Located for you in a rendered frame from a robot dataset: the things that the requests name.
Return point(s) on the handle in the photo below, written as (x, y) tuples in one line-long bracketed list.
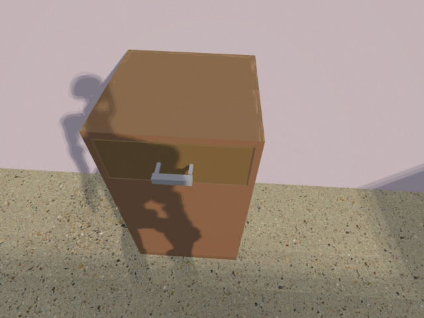
[(172, 179)]

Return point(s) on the cabinet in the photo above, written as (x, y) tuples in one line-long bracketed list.
[(184, 98)]

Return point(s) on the drawer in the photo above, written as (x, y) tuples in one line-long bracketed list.
[(211, 164)]

